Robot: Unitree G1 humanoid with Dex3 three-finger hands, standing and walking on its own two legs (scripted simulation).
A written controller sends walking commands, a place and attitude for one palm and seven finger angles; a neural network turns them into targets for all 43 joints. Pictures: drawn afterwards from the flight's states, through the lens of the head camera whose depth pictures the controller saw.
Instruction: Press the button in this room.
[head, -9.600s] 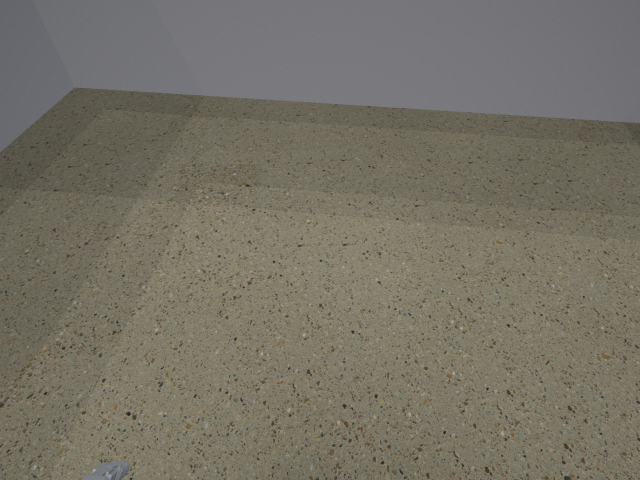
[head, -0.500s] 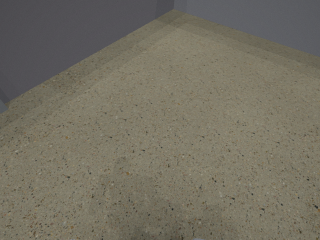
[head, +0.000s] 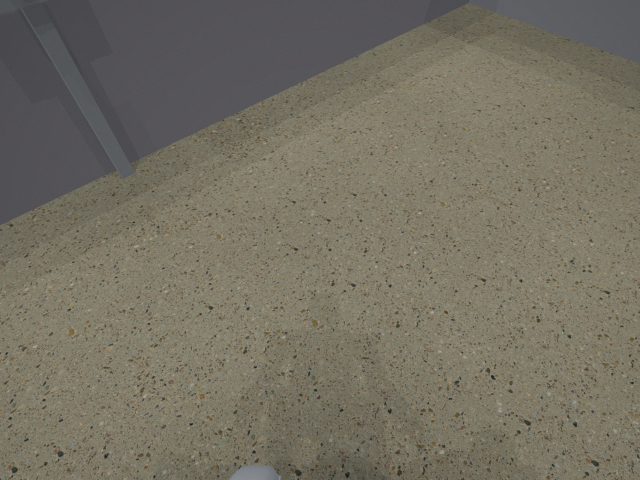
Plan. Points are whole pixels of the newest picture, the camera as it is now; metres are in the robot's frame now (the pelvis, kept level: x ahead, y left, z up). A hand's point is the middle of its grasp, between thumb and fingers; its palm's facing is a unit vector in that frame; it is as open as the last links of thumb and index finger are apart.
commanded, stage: turn or walk to find it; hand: left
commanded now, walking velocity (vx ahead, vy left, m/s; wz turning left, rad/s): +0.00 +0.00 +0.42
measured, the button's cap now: out of the picture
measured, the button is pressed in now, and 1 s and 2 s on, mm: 0 0 0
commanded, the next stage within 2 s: none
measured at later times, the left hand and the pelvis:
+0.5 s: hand out of the picture +0.05 +0.23 -0.15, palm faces +0.22 -0.93 -0.29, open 7.4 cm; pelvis +0.00 +0.00 -0.01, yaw +12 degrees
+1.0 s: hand out of the picture -0.11 +0.20 -0.19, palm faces +0.48 -0.85 -0.24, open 7.4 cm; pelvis -0.04 +0.00 -0.01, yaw +26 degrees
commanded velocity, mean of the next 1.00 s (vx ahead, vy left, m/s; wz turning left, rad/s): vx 0.00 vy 0.00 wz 0.42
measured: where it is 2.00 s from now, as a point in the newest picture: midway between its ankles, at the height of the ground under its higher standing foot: outside the picture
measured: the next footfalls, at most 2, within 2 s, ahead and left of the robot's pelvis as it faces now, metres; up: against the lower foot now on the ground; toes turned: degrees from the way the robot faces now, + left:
left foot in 0.10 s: +0.02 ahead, +0.15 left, +0.00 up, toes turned +8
right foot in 0.52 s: +0.07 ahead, -0.10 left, +0.00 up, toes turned +8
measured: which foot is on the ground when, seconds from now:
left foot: up 0.00-0.08, down 0.10-0.52, up 0.54-0.96, down 0.98-1.00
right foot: down 0.00-0.10, up 0.12-0.50, down 0.52-0.98, up 1.00-1.00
